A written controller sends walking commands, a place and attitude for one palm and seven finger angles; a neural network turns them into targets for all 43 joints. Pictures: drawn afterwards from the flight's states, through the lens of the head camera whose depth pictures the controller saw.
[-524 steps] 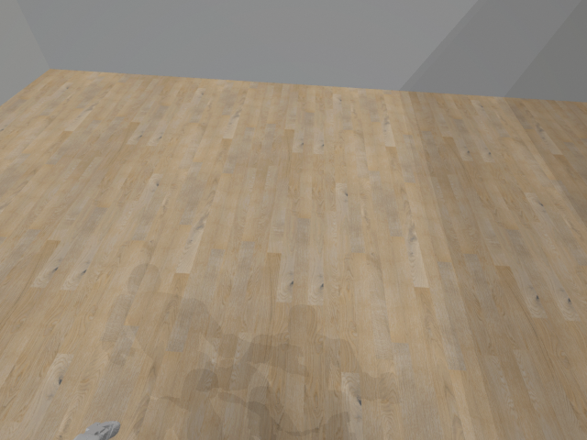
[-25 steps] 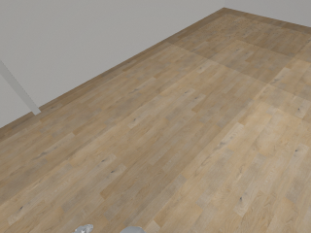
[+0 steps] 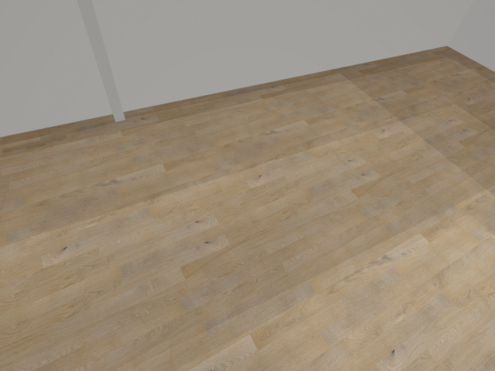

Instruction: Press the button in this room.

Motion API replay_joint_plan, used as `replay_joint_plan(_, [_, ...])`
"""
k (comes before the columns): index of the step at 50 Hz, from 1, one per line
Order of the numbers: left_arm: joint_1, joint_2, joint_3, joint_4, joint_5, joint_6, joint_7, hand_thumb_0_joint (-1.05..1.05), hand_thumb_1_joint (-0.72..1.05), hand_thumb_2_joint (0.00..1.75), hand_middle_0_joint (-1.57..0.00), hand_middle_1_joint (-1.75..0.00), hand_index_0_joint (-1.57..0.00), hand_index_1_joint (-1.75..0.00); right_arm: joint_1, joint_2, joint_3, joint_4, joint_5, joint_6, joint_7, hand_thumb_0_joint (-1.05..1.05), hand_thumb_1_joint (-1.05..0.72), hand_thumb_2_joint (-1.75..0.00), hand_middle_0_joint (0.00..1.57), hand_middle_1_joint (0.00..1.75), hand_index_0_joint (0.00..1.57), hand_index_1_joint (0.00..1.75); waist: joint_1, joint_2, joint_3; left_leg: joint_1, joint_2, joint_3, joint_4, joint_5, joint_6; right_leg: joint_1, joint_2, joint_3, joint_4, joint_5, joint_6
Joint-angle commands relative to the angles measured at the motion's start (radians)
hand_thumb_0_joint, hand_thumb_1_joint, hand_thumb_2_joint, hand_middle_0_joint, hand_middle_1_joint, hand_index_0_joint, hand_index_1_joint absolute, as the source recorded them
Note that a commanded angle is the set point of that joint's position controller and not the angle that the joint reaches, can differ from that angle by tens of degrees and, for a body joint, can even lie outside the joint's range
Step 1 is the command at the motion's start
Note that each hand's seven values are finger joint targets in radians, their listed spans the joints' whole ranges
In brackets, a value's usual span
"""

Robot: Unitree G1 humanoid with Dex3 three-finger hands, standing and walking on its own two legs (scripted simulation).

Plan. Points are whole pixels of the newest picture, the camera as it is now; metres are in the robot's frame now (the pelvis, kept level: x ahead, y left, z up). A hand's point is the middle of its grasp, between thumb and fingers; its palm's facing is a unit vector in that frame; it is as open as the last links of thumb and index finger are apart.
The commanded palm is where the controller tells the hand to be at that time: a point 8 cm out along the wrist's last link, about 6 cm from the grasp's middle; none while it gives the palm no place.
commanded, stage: stand and wait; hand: left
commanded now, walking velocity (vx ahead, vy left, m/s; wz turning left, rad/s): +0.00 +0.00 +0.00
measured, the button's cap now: out of the picture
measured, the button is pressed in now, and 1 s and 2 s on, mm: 0 0 0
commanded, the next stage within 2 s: turn or walk to find it in 0.14 s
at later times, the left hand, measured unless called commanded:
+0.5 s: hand out of the picture +0.03 +0.17 -0.15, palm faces +0.13 -0.96 -0.25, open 7.3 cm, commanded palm none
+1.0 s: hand out of the picture -0.09 +0.21 -0.17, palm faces +0.27 -0.94 -0.22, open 7.3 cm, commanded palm none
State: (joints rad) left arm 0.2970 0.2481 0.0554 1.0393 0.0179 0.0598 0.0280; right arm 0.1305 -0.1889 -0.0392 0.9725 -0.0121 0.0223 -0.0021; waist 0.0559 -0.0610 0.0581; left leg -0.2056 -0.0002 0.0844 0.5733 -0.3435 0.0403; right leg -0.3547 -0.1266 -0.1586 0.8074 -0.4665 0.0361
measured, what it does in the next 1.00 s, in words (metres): steps on the spot: right foot, then left foot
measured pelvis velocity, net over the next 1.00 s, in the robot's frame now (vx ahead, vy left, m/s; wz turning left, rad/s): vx -0.06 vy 0.02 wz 0.21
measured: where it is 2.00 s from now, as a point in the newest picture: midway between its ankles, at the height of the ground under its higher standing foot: outside the picture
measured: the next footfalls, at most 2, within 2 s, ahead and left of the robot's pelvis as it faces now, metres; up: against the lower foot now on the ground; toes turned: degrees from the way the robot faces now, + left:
right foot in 0.40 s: +0.01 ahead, -0.12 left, +0.00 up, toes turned -1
left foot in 0.80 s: -0.06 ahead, +0.14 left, +0.00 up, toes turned +15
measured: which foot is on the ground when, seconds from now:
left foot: down 0.00-0.42, up 0.44-0.78, down 0.80-1.00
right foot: up 0.00-0.38, down 0.40-0.82, up 0.84-1.00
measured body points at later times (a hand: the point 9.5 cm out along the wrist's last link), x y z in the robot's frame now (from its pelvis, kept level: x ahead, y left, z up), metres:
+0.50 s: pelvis -0.03 -0.02 +0.01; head -0.02 -0.04 +0.45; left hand +0.02 +0.22 -0.13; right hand +0.00 -0.26 -0.16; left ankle -0.04 +0.09 -0.70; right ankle -0.03 -0.12 -0.73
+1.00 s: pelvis -0.06 +0.02 +0.01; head -0.05 +0.03 +0.46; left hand -0.11 +0.26 -0.15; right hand +0.05 -0.20 -0.14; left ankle -0.10 +0.13 -0.73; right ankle -0.06 -0.11 -0.70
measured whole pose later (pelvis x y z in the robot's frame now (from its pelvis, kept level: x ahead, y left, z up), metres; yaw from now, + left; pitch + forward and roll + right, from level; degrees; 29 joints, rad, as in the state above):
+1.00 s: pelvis -0.06 +0.02 +0.01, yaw +12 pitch -1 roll +0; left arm 0.24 0.20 0.04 1.09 0.01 0.05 0.02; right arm 0.19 -0.16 -0.03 1.05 -0.02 0.00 -0.03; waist 0.02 -0.02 0.05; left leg -0.18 0.01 0.04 0.47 -0.27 0.01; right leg -0.32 -0.08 -0.08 0.83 -0.48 0.05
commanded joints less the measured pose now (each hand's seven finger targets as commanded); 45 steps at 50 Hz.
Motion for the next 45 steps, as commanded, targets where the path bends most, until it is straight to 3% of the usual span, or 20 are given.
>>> replay_joint_plan(1, [-0.036,0.042,0.002,-0.052,0.002,-0.019,-0.007,0.00,0.90,0.90,-0.20,-0.30,-0.20,-0.30,0.029,-0.159,-0.017,-0.020,-0.005,-0.020,-0.034,0.00,-0.90,-0.90,0.20,0.30,0.20,0.30,-0.050,0.240,0.008,0.023,0.274,-0.239,-0.297,0.477,0.089,-0.126,0.012,0.144,0.223,0.032,0.019])
replay_joint_plan(4, [0.002,0.022,-0.008,-0.018,0.000,-0.027,-0.007,0.00,0.90,0.90,-0.20,-0.30,-0.20,-0.30,0.055,-0.147,-0.014,-0.001,0.002,-0.034,-0.037,0.00,-0.90,-0.90,0.20,0.30,0.20,0.30,-0.043,0.155,-0.038,0.129,0.238,-0.175,-0.261,0.667,0.092,-0.125,0.029,0.146,0.221,0.085,0.036])
replay_joint_plan(8, [-0.023,0.007,-0.016,-0.018,-0.002,-0.026,0.000,0.00,0.90,0.90,-0.20,-0.30,-0.20,-0.30,0.095,-0.132,-0.017,0.026,0.002,-0.038,-0.038,0.00,-0.90,-0.90,0.20,0.30,0.20,0.30,-0.054,0.156,-0.037,0.156,0.253,-0.194,-0.261,0.706,0.113,-0.087,0.024,0.139,0.116,0.068,0.046])
replay_joint_plan(11, [-0.084,0.010,-0.014,-0.040,-0.005,-0.028,0.002,0.00,0.90,0.90,-0.20,-0.30,-0.20,-0.30,0.118,-0.137,-0.029,0.037,-0.004,-0.029,-0.035,0.00,-0.90,-0.90,0.20,0.30,0.20,0.30,-0.078,0.187,-0.017,0.109,0.259,-0.240,-0.251,0.674,0.127,-0.032,0.029,0.121,0.009,0.023,0.043])
replay_joint_plan(14, [-0.082,0.002,-0.010,-0.047,-0.005,-0.030,0.004,0.00,0.90,0.90,-0.20,-0.30,-0.20,-0.30,0.110,-0.150,-0.035,0.034,-0.009,-0.022,-0.032,0.00,-0.90,-0.90,0.20,0.30,0.20,0.30,-0.074,0.195,-0.029,0.092,0.250,-0.298,-0.237,0.624,0.130,0.001,0.049,0.107,-0.080,0.026,0.035])
replay_joint_plan(18, [-0.023,0.007,-0.004,-0.036,-0.008,-0.044,0.008,0.00,0.90,0.90,-0.20,-0.30,-0.20,-0.30,0.088,-0.145,-0.040,0.028,-0.004,-0.017,-0.027,0.00,-0.90,-0.90,0.20,0.30,0.20,0.30,-0.038,0.187,-0.072,0.020,0.203,-0.315,-0.178,0.532,0.096,0.140,0.061,0.093,-0.301,0.180,0.022])
replay_joint_plan(19, [0.000,0.020,-0.001,-0.031,-0.007,-0.051,0.010,0.00,0.90,0.90,-0.20,-0.30,-0.20,-0.30,0.081,-0.137,-0.039,0.024,0.000,-0.017,-0.023,0.00,-0.90,-0.90,0.20,0.30,0.20,0.30,-0.025,0.148,-0.086,-0.032,0.171,-0.297,-0.138,0.451,0.060,0.221,0.040,0.102,-0.405,0.279,0.016])
replay_joint_plan(20, [0.006,0.060,0.006,-0.031,0.000,-0.059,0.015,0.00,0.90,0.90,-0.20,-0.30,-0.20,-0.30,0.089,-0.105,-0.037,0.020,0.007,-0.018,-0.018,0.00,-0.90,-0.90,0.20,0.30,0.20,0.30,-0.027,0.039,-0.101,-0.137,0.107,-0.231,-0.061,0.321,0.013,0.320,-0.058,0.192,-0.448,0.341,-0.015])
replay_joint_plan(21, [0.014,0.122,0.020,-0.033,0.007,-0.065,0.020,0.00,0.90,0.90,-0.20,-0.30,-0.20,-0.30,0.094,-0.056,-0.029,0.000,0.011,-0.016,-0.011,0.00,-0.90,-0.90,0.20,0.30,0.20,0.30,-0.024,-0.148,-0.093,-0.275,-0.008,-0.120,0.072,0.069,-0.040,0.386,-0.229,0.344,-0.478,0.457,-0.091])
replay_joint_plan(22, [0.031,0.151,0.023,-0.049,0.006,-0.064,0.017,0.00,0.90,0.90,-0.20,-0.30,-0.20,-0.30,0.049,-0.076,-0.037,-0.023,0.004,-0.004,-0.012,0.00,-0.90,-0.90,0.20,0.30,0.20,0.30,0.005,-0.171,-0.063,-0.288,-0.034,-0.103,0.265,-0.207,-0.055,0.280,-0.344,0.402,-0.520,0.511,-0.193])
replay_joint_plan(23, [-0.004,0.127,0.030,-0.060,0.001,-0.066,0.021,0.00,0.90,0.90,-0.20,-0.30,-0.20,-0.30,0.050,-0.098,-0.049,-0.013,-0.005,0.018,-0.012,0.00,-0.90,-0.90,0.20,0.30,0.20,0.30,-0.011,-0.172,-0.035,-0.298,-0.001,-0.149,0.413,-0.213,-0.055,0.205,-0.321,0.376,-0.541,0.449,-0.220])
replay_joint_plan(24, [-0.055,0.103,0.026,-0.078,0.000,-0.062,0.021,0.00,0.90,0.90,-0.20,-0.30,-0.20,-0.30,0.066,-0.105,-0.057,0.003,-0.008,0.028,-0.007,0.00,-0.90,-0.90,0.20,0.30,0.20,0.30,-0.030,-0.133,0.018,-0.306,0.009,-0.160,0.513,-0.165,-0.060,0.127,-0.287,0.330,-0.569,0.343,-0.209])
replay_joint_plan(26, [-0.120,0.072,0.016,-0.104,-0.001,-0.062,0.017,0.00,0.90,0.90,-0.20,-0.30,-0.20,-0.30,0.119,-0.089,-0.059,0.027,-0.007,0.034,0.005,0.00,-0.90,-0.90,0.20,0.30,0.20,0.30,-0.073,-0.056,0.038,-0.310,0.026,-0.134,0.599,-0.086,-0.070,0.103,-0.220,0.228,-0.545,0.329,-0.162])
replay_joint_plan(28, [-0.121,0.074,0.015,-0.112,0.003,-0.070,0.014,0.00,0.90,0.90,-0.20,-0.30,-0.20,-0.30,0.153,-0.075,-0.057,0.037,-0.007,0.037,0.009,0.00,-0.90,-0.90,0.20,0.30,0.20,0.30,-0.078,-0.074,0.013,-0.298,0.031,-0.113,0.603,-0.041,-0.086,0.115,-0.188,0.161,-0.536,0.314,-0.139])
replay_joint_plan(35, [-0.013,0.116,0.026,-0.060,0.016,-0.066,0.009,0.00,0.90,0.90,-0.20,-0.30,-0.20,-0.30,0.074,-0.038,-0.030,0.014,0.000,0.011,0.000,0.00,-0.90,-0.90,0.20,0.30,0.20,0.30,-0.009,-0.129,-0.021,-0.187,0.040,-0.032,0.209,-0.119,-0.094,0.195,-0.199,0.177,-0.463,0.470,-0.182])
replay_joint_plan(38, [-0.038,0.110,0.022,-0.044,0.005,-0.060,0.009,0.00,0.90,0.90,-0.20,-0.30,-0.20,-0.30,0.169,-0.033,-0.020,0.050,0.002,-0.008,-0.008,0.00,-0.90,-0.90,0.20,0.30,0.20,0.30,-0.056,-0.102,-0.071,0.009,0.023,0.001,-0.075,0.087,-0.090,0.156,-0.151,0.128,-0.358,0.485,-0.123])
replay_joint_plan(39, [-0.041,0.084,0.016,-0.042,-0.004,-0.055,0.008,0.00,0.90,0.90,-0.20,-0.30,-0.20,-0.30,0.201,-0.055,-0.021,0.067,0.004,-0.020,-0.008,0.00,-0.90,-0.90,0.20,0.30,0.20,0.30,-0.070,-0.013,-0.086,0.105,0.047,-0.032,-0.178,0.192,-0.081,0.101,-0.110,0.102,-0.291,0.412,-0.081])
replay_joint_plan(41, [-0.022,-0.010,-0.011,-0.054,-0.015,-0.043,0.004,0.00,0.90,0.90,-0.20,-0.30,-0.20,-0.30,0.193,-0.170,-0.038,0.056,-0.003,-0.033,-0.017,0.00,-0.90,-0.90,0.20,0.30,0.20,0.30,-0.060,0.338,-0.079,0.121,0.328,-0.345,-0.287,0.418,0.041,-0.043,0.030,0.040,-0.081,-0.004,0.007])
replay_joint_plan(42, [-0.039,-0.006,-0.012,-0.054,-0.009,-0.040,0.005,0.00,0.90,0.90,-0.20,-0.30,-0.20,-0.30,0.164,-0.174,-0.036,0.052,-0.010,-0.028,-0.021,0.00,-0.90,-0.90,0.20,0.30,0.20,0.30,-0.063,0.282,-0.052,0.039,0.352,-0.329,-0.308,0.360,0.097,-0.010,0.030,0.081,-0.010,-0.081,0.000])
replay_joint_plan(45, [-0.088,0.006,-0.010,-0.027,-0.006,-0.029,-0.002,0.00,0.90,0.90,-0.20,-0.30,-0.20,-0.30,0.114,-0.132,-0.019,0.061,-0.010,-0.032,-0.039,0.00,-0.90,-0.90,0.20,0.30,0.20,0.30,-0.064,0.297,0.003,0.021,0.290,-0.271,-0.276,0.593,0.109,-0.036,0.017,0.117,0.087,-0.025,0.009])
